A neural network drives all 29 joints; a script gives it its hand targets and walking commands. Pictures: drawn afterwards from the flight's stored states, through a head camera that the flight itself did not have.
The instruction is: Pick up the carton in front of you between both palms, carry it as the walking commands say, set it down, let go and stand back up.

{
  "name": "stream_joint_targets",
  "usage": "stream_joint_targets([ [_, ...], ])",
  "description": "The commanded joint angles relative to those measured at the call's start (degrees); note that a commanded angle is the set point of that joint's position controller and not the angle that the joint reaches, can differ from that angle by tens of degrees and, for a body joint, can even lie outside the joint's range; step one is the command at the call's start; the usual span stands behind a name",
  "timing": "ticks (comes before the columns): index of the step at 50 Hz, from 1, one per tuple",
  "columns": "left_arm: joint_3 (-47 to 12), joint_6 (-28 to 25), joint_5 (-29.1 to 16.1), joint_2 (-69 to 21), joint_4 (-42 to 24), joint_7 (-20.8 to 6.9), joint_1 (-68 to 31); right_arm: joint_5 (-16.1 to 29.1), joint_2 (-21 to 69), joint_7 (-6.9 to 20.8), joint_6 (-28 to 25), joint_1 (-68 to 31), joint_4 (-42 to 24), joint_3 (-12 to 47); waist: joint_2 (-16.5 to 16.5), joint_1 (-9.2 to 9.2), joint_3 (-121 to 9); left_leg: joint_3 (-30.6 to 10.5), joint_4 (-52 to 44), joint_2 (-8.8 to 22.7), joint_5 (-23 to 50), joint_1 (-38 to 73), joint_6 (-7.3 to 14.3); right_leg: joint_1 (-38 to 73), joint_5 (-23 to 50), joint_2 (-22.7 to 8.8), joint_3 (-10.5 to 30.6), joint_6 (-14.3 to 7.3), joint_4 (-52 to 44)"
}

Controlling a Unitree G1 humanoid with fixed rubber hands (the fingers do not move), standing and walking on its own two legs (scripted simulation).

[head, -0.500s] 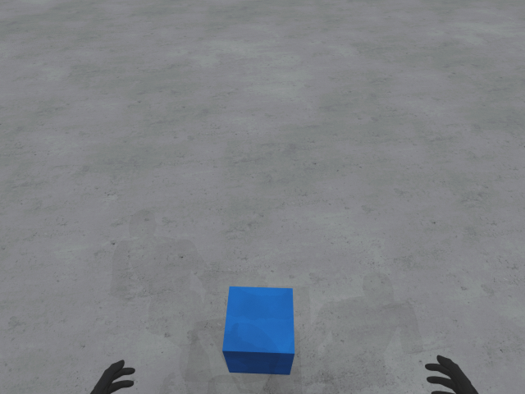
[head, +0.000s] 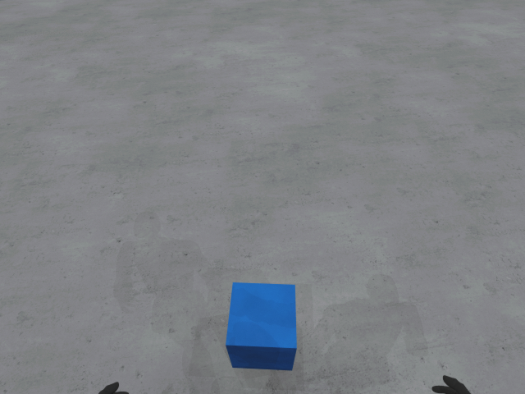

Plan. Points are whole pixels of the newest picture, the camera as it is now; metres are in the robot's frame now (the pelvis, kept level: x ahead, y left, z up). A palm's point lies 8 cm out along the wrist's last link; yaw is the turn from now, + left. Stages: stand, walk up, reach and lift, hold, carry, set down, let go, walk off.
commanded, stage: stand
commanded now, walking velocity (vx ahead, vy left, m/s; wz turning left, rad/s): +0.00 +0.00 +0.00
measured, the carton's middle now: (263, 327) +0.44 +0.03 -0.65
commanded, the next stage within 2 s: none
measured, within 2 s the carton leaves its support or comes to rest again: neither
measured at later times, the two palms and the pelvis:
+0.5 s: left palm out of the picture +0.06 +0.29 -0.11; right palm out of the picture +0.07 -0.29 -0.11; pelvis -0.01 +0.00 +0.00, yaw +0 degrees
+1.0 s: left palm out of the picture +0.07 +0.29 -0.10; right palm out of the picture +0.07 -0.30 -0.10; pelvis -0.01 -0.01 +0.00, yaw +1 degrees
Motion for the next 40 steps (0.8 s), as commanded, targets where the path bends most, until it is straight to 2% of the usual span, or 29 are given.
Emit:
stream_joint_targets([
  [1, 1.69, -0.72, -0.11, 7.94, -2.35, 0.19, -0.51, 0.1, -8.24, -0.18, -0.62, -1.25, -2.31, -1.55, 0.74, -0.06, 0.01, -5.36, -4.92, 5.59, 6.54, 1.62, 0.56, -4.1, 5.35, -4.72, 3.78, -0.14, -5.29],
  [17, 1.35, -0.81, -0.49, 9.12, 1.07, 0.05, -1.3, 0.47, -9.47, -0.08, -0.48, -1.58, 0.69, -0.97, 0.79, -0.01, 0.39, -6.06, -6.72, 6.01, 5.04, 1.56, 0.43, -3.62, 4.44, -5.29, 4.06, -0.39, -6.87],
  [40, 1.06, -0.93, -0.84, 10.27, 3.33, -0.12, -2.7, 0.82, -10.84, 0.02, -0.47, -2.18, 2.58, -0.43, 0.74, 0.15, -0.01, -6.4, -7.53, 6.49, 6.99, 2.31, 0.41, -2.79, 5.05, -5.96, 3.98, -0.6, -8.18],
])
